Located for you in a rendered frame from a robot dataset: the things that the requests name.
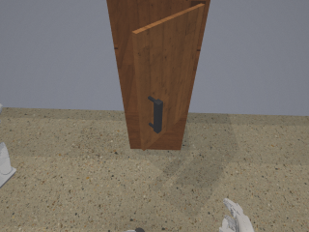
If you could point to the handle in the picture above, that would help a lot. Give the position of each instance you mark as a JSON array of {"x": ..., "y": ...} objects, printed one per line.
[{"x": 158, "y": 112}]

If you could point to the left robot hand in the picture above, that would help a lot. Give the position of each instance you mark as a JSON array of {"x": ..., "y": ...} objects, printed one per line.
[{"x": 6, "y": 170}]

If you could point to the right robot hand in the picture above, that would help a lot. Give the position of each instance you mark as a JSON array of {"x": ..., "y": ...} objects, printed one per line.
[{"x": 239, "y": 222}]

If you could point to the cupboard door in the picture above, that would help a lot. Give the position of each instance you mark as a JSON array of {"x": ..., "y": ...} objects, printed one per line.
[{"x": 164, "y": 54}]

